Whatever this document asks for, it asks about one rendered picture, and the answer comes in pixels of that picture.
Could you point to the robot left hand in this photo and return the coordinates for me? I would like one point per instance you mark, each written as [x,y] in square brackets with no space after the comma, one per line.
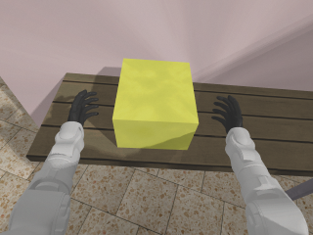
[78,108]

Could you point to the robot left forearm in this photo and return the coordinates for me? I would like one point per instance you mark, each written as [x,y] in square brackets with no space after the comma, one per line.
[60,166]

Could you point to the carton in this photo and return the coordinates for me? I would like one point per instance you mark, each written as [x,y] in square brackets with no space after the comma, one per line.
[155,105]

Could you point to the robot right upper arm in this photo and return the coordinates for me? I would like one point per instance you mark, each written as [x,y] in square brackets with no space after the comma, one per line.
[278,216]

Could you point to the robot left upper arm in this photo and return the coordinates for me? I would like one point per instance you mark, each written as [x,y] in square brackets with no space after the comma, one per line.
[41,212]

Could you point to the robot right forearm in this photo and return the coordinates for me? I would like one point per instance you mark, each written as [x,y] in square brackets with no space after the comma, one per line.
[252,174]

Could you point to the table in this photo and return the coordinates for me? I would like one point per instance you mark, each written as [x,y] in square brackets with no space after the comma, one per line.
[279,122]

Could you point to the robot right hand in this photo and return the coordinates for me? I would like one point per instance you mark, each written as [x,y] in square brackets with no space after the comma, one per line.
[233,115]

